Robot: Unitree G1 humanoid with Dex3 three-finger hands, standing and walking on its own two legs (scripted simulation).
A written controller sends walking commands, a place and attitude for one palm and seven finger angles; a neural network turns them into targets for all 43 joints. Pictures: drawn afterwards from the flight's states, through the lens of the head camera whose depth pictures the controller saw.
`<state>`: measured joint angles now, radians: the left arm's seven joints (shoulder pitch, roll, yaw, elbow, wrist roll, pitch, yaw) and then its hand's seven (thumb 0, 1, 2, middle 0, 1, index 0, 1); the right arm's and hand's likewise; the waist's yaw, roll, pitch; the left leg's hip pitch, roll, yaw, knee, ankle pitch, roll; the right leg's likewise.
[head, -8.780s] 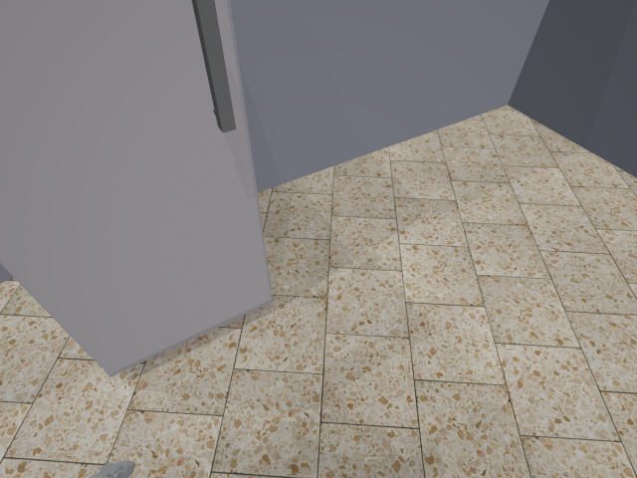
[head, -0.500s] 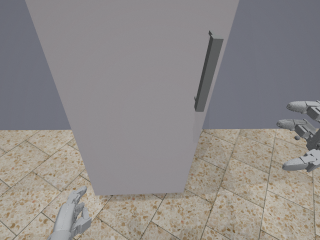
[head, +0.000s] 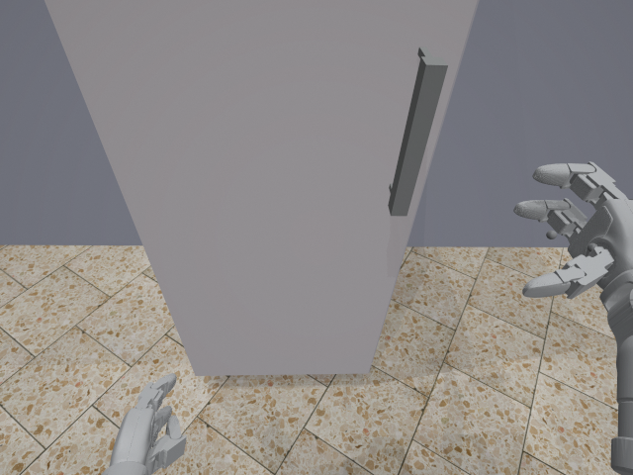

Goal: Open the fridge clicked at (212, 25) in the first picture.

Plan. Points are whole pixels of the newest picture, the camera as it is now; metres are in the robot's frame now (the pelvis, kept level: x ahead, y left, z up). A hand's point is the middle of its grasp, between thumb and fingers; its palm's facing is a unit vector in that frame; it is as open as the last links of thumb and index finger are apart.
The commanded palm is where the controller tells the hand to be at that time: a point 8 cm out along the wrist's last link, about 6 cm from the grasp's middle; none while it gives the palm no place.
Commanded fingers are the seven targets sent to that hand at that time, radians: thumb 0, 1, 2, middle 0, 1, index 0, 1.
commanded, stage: move the hooked fingers beside the handle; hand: right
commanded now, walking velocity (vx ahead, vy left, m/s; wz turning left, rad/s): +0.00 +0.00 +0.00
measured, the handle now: (409, 138) +0.55 -0.12 +0.18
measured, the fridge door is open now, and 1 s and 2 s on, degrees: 0 0 0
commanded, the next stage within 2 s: none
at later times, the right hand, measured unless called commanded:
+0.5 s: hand (505, 202) +0.39 -0.21 +0.19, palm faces +0.00 +1.00 -0.01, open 14.0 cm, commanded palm +0.37 -0.26 +0.20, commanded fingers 0.00 0.50 -0.30 0.30 1.20 0.30 1.20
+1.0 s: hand (470, 170) +0.45 -0.18 +0.20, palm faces +0.01 +1.00 -0.01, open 14.0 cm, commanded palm +0.44 -0.24 +0.19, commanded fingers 0.00 0.50 -0.30 0.30 1.20 0.30 1.20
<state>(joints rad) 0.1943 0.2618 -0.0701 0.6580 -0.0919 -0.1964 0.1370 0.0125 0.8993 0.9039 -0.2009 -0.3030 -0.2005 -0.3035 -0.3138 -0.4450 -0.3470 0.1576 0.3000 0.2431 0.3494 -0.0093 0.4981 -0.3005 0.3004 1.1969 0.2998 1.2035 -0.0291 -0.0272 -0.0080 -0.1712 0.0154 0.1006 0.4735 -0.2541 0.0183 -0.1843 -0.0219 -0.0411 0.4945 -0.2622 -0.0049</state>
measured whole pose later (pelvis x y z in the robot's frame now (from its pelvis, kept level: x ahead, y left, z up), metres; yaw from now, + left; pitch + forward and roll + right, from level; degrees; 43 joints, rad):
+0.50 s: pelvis +0.02 -0.01 +0.00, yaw +0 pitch -1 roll +0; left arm 0.19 0.24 -0.06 0.67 -0.09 -0.11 0.12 0.01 0.90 0.90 -0.20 -0.30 -0.20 -0.30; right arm -0.50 -0.39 -0.26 0.33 0.23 0.34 0.23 -0.01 0.50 -0.30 0.30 1.20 0.30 1.20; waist -0.01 -0.02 -0.04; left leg -0.17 0.02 0.09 0.44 -0.25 0.01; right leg -0.18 -0.01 -0.05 0.46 -0.27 -0.02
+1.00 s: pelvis +0.01 +0.01 +0.00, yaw +1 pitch +1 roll +0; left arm 0.28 0.27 -0.02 0.72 -0.08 -0.09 0.11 0.01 0.90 0.90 -0.20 -0.30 -0.20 -0.30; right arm -0.73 -0.42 -0.28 0.68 0.18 0.16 0.19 -0.01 0.50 -0.30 0.30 1.20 0.30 1.20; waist 0.05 -0.01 -0.03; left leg -0.23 0.00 0.09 0.45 -0.24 0.03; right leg -0.23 -0.03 -0.05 0.47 -0.25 0.00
